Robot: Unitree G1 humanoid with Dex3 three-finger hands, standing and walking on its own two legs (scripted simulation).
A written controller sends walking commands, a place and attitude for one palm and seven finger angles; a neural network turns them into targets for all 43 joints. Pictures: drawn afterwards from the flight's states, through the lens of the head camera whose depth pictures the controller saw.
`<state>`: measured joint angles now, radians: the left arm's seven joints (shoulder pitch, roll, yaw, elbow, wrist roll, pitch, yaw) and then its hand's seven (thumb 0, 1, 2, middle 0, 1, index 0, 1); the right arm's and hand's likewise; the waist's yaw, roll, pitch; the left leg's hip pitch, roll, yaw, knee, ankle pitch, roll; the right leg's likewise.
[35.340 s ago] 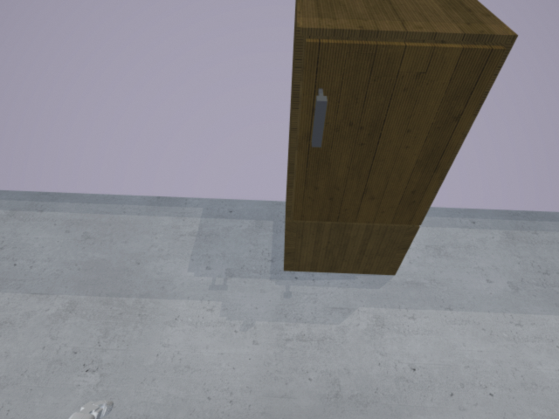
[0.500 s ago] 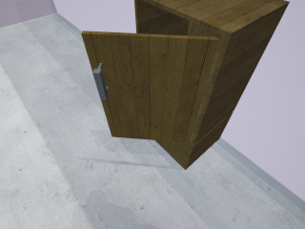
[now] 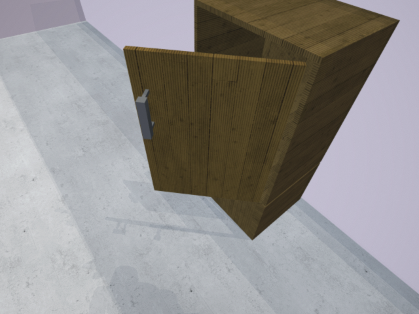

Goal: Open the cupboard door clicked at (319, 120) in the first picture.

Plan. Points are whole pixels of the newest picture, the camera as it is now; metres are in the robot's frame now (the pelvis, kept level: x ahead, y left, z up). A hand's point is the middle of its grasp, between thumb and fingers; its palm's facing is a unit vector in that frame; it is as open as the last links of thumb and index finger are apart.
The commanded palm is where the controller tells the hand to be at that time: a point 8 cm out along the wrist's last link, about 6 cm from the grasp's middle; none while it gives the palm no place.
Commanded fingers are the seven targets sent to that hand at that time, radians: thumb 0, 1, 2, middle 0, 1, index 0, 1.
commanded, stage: come to a stop and stand still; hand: left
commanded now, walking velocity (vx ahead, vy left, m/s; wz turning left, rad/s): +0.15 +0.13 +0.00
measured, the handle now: (147, 114) +0.60 +0.22 +0.02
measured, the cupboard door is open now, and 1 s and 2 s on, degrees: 44 44 44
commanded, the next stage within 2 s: look again from close up in 1.00 s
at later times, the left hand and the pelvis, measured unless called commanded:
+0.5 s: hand out of the picture +0.10 +0.19 -0.16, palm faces -0.01 -0.97 -0.23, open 7.4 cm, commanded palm none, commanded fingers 0.00 0.90 0.90 -0.20 -0.30 -0.20 -0.30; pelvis +0.03 +0.01 +0.00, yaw -1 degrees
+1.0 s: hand out of the picture +0.05 +0.21 -0.16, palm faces -0.02 -0.97 -0.24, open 7.4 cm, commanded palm none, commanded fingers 0.00 0.90 0.90 -0.20 -0.30 -0.20 -0.30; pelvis +0.02 +0.02 +0.01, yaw -1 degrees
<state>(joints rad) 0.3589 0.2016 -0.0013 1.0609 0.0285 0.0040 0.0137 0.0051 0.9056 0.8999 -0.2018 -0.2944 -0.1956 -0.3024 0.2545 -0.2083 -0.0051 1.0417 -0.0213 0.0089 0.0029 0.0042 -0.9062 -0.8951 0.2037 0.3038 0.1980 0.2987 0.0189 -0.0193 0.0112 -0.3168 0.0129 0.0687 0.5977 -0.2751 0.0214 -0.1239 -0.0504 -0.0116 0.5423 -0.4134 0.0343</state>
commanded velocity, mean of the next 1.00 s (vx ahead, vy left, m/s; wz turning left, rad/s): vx -0.03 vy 0.00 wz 0.00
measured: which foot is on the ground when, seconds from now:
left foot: down 0.00-1.00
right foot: down 0.00-0.10, up 0.12-0.24, down 0.26-1.00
